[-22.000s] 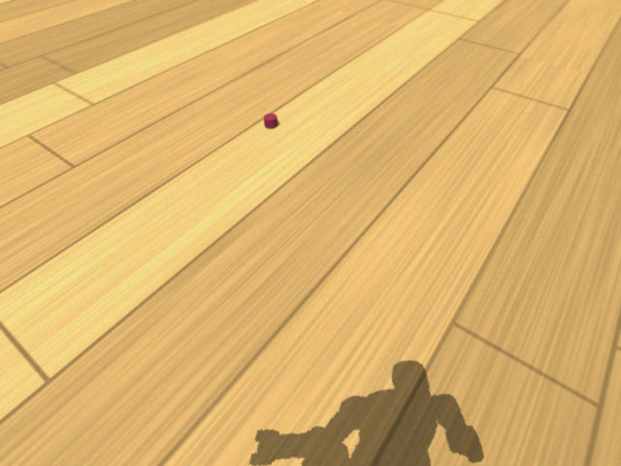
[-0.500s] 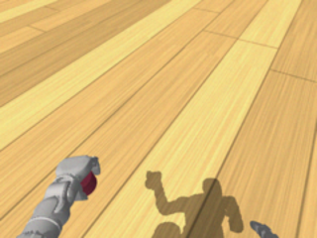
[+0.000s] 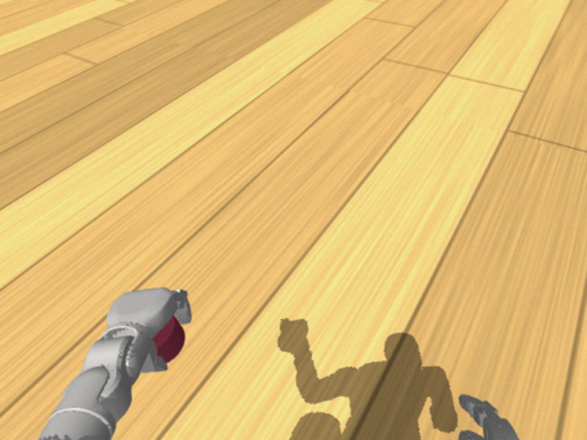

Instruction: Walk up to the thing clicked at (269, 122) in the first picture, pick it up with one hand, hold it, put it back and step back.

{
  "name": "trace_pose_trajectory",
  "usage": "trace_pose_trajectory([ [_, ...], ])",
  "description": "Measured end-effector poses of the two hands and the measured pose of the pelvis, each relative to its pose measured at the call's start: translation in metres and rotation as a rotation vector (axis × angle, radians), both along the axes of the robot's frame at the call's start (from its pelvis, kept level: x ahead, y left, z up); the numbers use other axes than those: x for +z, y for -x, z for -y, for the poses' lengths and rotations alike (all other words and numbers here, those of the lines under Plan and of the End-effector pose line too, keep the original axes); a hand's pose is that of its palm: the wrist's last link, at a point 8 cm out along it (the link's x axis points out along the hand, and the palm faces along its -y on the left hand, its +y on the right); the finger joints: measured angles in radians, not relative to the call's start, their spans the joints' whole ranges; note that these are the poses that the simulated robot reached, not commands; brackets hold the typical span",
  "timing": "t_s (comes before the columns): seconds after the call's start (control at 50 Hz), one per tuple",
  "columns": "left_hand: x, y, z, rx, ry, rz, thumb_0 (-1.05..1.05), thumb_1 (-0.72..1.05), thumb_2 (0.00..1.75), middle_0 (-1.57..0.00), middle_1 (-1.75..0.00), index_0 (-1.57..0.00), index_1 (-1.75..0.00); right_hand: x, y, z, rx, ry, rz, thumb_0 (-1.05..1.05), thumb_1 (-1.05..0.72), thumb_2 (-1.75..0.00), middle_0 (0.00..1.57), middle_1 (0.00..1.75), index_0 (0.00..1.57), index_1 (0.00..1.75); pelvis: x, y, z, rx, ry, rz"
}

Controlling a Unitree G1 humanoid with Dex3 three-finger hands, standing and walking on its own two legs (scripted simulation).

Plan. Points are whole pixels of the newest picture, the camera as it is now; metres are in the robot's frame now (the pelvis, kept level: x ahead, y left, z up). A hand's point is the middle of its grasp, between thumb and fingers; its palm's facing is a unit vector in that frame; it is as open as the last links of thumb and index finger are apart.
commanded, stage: hold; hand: left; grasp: from above
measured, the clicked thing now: (155, 335) +0.31 +0.23 -0.06
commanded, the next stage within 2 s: crouch in 0.76 s
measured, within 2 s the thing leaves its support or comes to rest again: neither
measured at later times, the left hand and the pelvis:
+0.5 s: hand (157, 336) +0.29 +0.22 -0.03, palm faces -0.46 -0.07 -0.89, open 9.2 cm; pelvis +0.01 +0.00 +0.01, yaw +0 degrees
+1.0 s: hand (154, 337) +0.29 +0.22 -0.03, palm faces -0.44 -0.06 -0.89, open 9.2 cm; pelvis +0.01 +0.00 +0.01, yaw +0 degrees
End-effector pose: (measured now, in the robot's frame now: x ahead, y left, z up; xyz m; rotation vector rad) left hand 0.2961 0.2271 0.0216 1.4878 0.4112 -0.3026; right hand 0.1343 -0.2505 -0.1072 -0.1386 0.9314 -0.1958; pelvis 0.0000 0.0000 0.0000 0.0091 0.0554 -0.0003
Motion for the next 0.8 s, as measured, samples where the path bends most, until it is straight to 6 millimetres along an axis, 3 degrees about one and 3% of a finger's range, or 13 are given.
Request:
trace_pose_trajectory([
  [0.28, 0.0103, -0.0071, 0.0037, -0.003, 0.004, -0.003, -0.01, 0.02, 0.62, -0.48, -0.86, -0.68, -0.82, 0.0064, -0.0094, 0.0012, -0.003, -0.004, 0.015, 0.01, -0.91, -0.9, 0.2, 0.3, 0.2, 0.3, 0.0045, -0.0061, 0.0017, -0.002, -0.001, 0.017],
  [0.8, 0.0072, -0.0053, 0.0026, -0.003, 0.002, -0.01, -0.02, 0.0, 0.63, -0.51, -0.84, -0.71, -0.8, 0.0092, -0.0082, 0.0038, -0.013, -0.002, -0.007, 0.01, -0.91, -0.9, 0.2, 0.3, 0.2, 0.3, 0.0076, -0.0074, 0.003, -0.002, -0.002, 0.026],
])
